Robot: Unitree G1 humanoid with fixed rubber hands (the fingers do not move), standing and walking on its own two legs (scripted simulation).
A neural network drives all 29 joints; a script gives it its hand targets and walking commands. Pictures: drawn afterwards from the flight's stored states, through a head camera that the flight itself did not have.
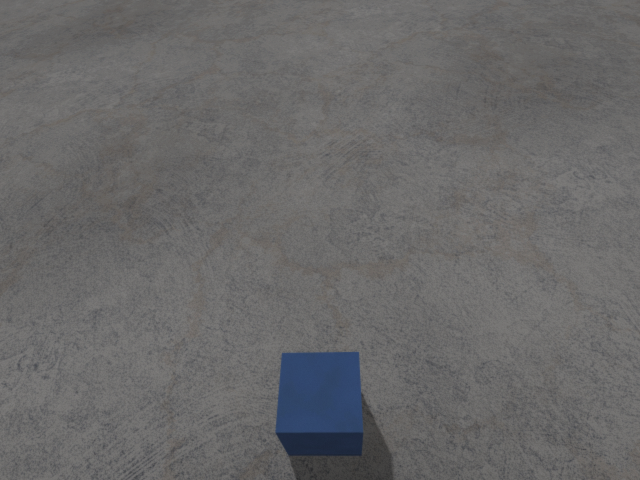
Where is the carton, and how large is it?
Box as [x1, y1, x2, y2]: [275, 352, 362, 455]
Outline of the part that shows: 282,353 275,432 289,455 361,455 362,418 358,352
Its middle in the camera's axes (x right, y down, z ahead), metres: +0.01 +0.47 +1.08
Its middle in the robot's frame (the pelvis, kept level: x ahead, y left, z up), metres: +0.41 +0.07 -0.65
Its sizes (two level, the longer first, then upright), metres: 0.210 0.200 0.250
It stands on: the floor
